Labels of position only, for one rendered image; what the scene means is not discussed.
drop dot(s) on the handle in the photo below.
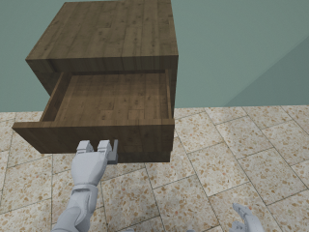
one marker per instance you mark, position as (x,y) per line
(112,156)

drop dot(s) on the cabinet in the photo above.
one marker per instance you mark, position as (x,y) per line
(105,36)

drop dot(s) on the robot left hand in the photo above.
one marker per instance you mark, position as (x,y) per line
(88,166)

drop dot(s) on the drawer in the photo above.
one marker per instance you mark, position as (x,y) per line
(133,107)

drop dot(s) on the robot left forearm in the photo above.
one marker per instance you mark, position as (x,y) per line
(81,206)

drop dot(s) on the robot right hand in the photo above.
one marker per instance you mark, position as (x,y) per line
(251,223)

